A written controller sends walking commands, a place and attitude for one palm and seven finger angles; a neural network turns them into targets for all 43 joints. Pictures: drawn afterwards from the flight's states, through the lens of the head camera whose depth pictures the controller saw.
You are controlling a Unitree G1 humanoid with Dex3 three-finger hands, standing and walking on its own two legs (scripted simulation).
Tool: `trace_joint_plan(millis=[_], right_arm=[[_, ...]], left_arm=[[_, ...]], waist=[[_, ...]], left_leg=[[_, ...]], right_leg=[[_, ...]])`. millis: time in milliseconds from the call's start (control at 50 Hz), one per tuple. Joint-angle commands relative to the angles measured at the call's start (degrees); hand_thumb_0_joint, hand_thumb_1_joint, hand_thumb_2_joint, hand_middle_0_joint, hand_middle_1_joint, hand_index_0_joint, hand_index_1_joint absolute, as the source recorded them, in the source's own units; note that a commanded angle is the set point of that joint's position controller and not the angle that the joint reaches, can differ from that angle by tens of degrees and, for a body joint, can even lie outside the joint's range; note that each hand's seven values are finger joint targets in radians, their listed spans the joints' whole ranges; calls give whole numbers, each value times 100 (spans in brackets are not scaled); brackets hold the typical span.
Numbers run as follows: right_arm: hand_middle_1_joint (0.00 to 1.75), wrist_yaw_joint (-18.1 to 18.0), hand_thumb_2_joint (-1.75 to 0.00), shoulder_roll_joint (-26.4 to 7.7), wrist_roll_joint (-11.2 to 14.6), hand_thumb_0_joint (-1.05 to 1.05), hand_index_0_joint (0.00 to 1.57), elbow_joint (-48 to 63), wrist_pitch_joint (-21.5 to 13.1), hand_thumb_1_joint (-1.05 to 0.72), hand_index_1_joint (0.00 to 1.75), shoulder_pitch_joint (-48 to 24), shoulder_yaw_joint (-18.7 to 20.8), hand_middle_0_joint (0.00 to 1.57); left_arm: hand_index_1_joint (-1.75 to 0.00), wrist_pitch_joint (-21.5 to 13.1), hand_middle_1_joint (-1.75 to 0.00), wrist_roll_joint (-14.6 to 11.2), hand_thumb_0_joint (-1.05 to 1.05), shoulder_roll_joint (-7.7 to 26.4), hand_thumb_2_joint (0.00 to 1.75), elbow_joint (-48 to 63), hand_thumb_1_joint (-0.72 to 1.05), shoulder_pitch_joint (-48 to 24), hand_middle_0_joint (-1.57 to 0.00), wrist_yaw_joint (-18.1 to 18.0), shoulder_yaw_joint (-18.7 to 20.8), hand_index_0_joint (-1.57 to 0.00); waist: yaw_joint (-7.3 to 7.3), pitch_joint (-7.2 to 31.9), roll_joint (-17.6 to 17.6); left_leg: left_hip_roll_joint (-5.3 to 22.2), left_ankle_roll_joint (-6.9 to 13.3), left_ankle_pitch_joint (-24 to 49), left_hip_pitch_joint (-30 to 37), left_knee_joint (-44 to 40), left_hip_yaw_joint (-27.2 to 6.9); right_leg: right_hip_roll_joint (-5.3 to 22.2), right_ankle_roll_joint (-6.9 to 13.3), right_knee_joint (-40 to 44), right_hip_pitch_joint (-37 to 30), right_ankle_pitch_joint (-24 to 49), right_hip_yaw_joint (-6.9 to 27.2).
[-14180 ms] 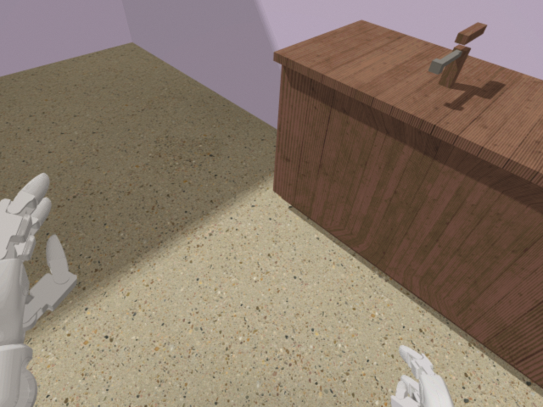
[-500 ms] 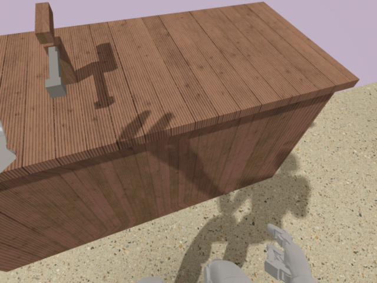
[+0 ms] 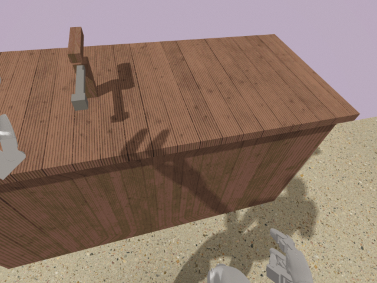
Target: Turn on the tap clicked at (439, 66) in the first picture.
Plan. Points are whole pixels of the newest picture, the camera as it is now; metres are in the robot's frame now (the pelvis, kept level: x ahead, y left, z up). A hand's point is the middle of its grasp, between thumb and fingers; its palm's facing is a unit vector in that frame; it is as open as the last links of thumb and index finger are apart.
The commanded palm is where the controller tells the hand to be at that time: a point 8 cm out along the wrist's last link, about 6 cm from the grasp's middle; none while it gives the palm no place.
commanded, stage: shuffle to correct the standing spot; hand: left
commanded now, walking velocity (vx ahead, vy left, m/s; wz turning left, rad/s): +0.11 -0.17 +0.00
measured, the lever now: (80, 101) +0.44 +0.29 +0.12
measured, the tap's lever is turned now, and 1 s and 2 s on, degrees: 0 0 0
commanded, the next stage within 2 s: come to a stop and stand still in 0.24 s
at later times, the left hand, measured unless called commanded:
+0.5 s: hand (97, 132) +0.27 +0.17 +0.22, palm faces +0.42 -0.77 -0.48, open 7.4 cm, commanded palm +0.21 +0.21 +0.18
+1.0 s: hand (123, 128) +0.31 +0.15 +0.19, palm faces +0.46 -0.79 -0.40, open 7.4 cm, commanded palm +0.25 +0.18 +0.18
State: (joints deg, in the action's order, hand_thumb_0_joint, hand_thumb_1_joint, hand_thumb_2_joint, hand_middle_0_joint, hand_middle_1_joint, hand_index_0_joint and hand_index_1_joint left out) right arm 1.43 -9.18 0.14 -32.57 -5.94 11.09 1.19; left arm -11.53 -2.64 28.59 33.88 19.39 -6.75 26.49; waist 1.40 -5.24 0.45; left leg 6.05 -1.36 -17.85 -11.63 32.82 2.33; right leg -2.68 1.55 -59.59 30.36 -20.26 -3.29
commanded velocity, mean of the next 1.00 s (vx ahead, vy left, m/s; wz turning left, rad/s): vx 0.04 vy -0.04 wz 0.00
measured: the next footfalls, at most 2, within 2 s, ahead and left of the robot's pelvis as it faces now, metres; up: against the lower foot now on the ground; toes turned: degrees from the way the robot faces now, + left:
right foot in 0.14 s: +0.14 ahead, -0.20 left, +0.00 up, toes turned -3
left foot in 0.32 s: +0.10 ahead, +0.07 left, +0.00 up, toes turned +3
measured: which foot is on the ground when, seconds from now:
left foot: down 0.00-0.12, up 0.14-0.30, down 0.32-0.56, up 0.58-0.72, down 0.74-1.00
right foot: up 0.00-0.12, down 0.14-1.00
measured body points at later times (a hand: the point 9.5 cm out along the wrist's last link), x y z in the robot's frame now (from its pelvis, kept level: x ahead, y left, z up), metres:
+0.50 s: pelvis +0.05 -0.07 +0.00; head +0.08 -0.06 +0.44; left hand +0.24 +0.21 +0.25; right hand +0.18 -0.30 -0.10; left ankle +0.06 +0.07 -0.74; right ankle +0.09 -0.19 -0.71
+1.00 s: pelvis +0.09 -0.10 +0.00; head +0.11 -0.11 +0.45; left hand +0.28 +0.19 +0.22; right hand +0.27 -0.32 -0.09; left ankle +0.11 +0.03 -0.74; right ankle +0.10 -0.20 -0.74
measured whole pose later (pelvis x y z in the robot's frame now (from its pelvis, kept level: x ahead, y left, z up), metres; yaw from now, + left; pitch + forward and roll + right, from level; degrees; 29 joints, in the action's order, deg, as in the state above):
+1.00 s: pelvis +0.09 -0.10 +0.00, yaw -1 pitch -2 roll -1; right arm -0.9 -11.8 1.1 -34.1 -6.1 10.1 -0.1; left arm -9.8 -3.4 21.8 27.7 23.1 -9.6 22.6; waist 1.4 -3.1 -2.8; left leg 3.8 -1.4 -14.5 -15.0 31.2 1.2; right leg -0.7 1.7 -28.4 12.5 -14.4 -4.8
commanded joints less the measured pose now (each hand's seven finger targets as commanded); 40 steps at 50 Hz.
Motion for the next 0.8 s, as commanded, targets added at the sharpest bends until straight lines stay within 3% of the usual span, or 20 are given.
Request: trace_joint_plan(millis=[0,80,120,160,200,260,280,300,320,340,360,400,480,500,540,580,660,700,740,780], right_arm=[[30,17,-90,-1032,157,0,20,882,-2,-90,30,85,399,20],[30,-62,-90,-977,230,0,20,985,12,-90,30,-154,302,20],[30,-134,-90,-804,265,0,20,1074,-42,-90,30,-458,241,20],[30,-116,-90,-752,114,0,20,905,-86,-90,30,-509,126,20],[30,-109,-90,-832,244,0,20,881,-78,-90,30,-664,128,20],[30,-238,-90,-746,200,0,20,775,-28,-90,30,-357,120,20],[30,-257,-90,-855,154,0,20,801,-63,-90,30,-325,172,20],[30,-246,-90,-1052,91,0,20,924,-102,-90,30,-389,253,20],[30,-228,-90,-865,-10,0,20,780,-213,-90,30,-337,212,20],[30,-207,-90,-889,29,0,20,717,-285,-90,30,-368,237,20],[30,-150,-90,-915,34,0,20,735,-301,-90,30,-314,277,20],[30,-94,-90,-899,84,0,20,656,-308,-90,30,-343,300,20],[30,-94,-90,-995,185,0,20,712,-174,-90,30,101,313,20],[30,-114,-90,-923,213,0,20,715,-168,-90,30,137,283,20],[30,-115,-90,-918,194,0,20,713,-199,-90,30,0,271,20],[30,-116,-90,-918,193,0,20,507,-212,-90,30,20,231,20],[30,-265,-90,-759,72,0,20,573,-196,-90,30,-468,63,20],[30,-362,-90,-845,57,0,20,603,-249,-90,30,-549,114,20],[30,-373,-90,-922,53,0,20,719,-275,-90,30,-544,130,20],[30,-360,-90,-877,73,0,20,690,-325,-90,30,-560,114,20]], left_arm=[[-30,24,-30,-117,0,-232,90,-776,90,769,-20,181,50,-20],[-30,151,-30,-52,0,70,90,-697,90,227,-20,142,-134,-20],[-30,218,-30,-46,0,485,90,-307,90,-309,-20,14,-95,-20],[-30,51,-30,-79,0,654,90,513,90,-799,-20,-39,-8,-20],[-30,-79,-30,-56,0,1020,90,1899,90,-1210,-20,-143,170,-20],[-30,-77,-30,-140,0,1014,90,2582,90,-301,-20,-283,437,-20],[-30,-130,-30,-138,0,901,90,2689,90,-128,-20,-321,459,-20],[-30,-254,-30,-90,0,936,90,2919,90,85,-20,-377,567,-20],[-30,-391,-30,-8,0,962,90,2872,90,10,-20,-377,546,-20],[-30,-452,-30,-27,0,1042,90,2358,90,4,-20,-346,783,-20],[-30,-407,-30,-14,0,1026,90,2027,90,-12,-20,-311,807,-20],[-30,-291,-30,-13,0,729,90,1272,90,253,-20,-250,740,-20],[-30,-46,-30,-50,0,188,90,-331,90,1080,-20,-157,381,-20],[-30,20,-30,-71,0,-58,90,-743,90,1240,-20,-116,114,-20],[-30,43,-30,-61,0,358,90,-598,90,751,-20,-156,250,-20],[-30,-7,-30,-41,0,154,90,-350,90,256,-20,-129,-18,-20],[-30,-186,-30,-17,0,505,90,1111,90,-43,-20,-281,152,-20],[-30,-287,-30,-37,0,814,90,1828,90,-105,-20,-362,358,-20],[-30,-351,-30,-25,0,632,90,2018,90,20,-20,-430,332,-20],[-30,-304,-30,5,0,596,90,1608,90,104,-20,-424,399,-20]], waist=[[-118,369,-1043],[49,600,426],[29,816,2481],[-64,595,1234],[-59,719,1209],[-246,1262,-548],[-237,1215,-2042],[-143,1102,-3815],[-203,879,-3061],[-138,722,-1984],[-194,764,-2067],[-93,738,-1991],[-86,928,-466],[-128,838,154],[-177,688,1767],[-158,719,1676],[-163,938,864],[-147,1011,-348],[37,1041,-1548],[41,850,-2087]], left_leg=[[1214,696,875,-486,-1336,-285],[671,477,-559,-1510,775,117],[-510,202,-1752,-2741,3716,92],[-4,99,-1223,-2336,3884,-258],[161,194,-1071,-1283,3031,-391],[-309,208,-236,739,78,12],[-8,312,-802,1195,-989,-670],[1254,496,-1091,1488,-1941,-2664],[1632,776,-571,963,-2159,-3563],[1557,1090,184,711,-1960,-2891],[1468,1166,878,674,-1622,-2688],[945,858,2077,497,-1036,-1184],[473,455,802,-856,-63,-302],[152,378,565,-1010,559,-59],[-486,103,-923,-2209,2285,-74],[-188,109,-922,-1743,2307,-433],[-351,201,163,-311,238,3],[-353,209,735,463,-673,-98],[587,574,916,487,-1304,-1405],[703,601,203,-213,-1642,-1382]], right_leg=[[127,-97,1701,-957,532,-319],[148,0,3117,-2715,393,-241],[1907,1033,4303,-2865,-123,2768],[2162,1335,4547,-1697,-754,2534],[2047,1336,4428,-877,-958,2325],[1340,725,2794,-211,-1099,747],[653,423,1373,228,-1059,242],[41,43,-176,1104,-1483,-213],[-14,82,-874,1113,-945,530],[201,39,-893,990,-457,639],[430,-13,-632,909,-400,545],[457,-64,849,34,-248,185],[142,-116,3278,-2511,790,-332],[384,-9,3645,-2647,966,14],[1981,862,4251,-2787,1786,2339],[1961,905,4197,-2212,1797,1826],[1599,617,3816,-1688,1291,1057],[1255,339,3315,-1497,706,793],[548,-6,2656,-1265,289,293],[372,-81,2556,-1686,175,171]])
